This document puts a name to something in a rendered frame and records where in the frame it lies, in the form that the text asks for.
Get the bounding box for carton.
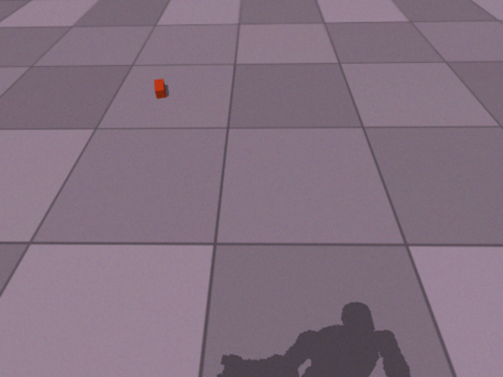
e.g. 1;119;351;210
154;79;166;99

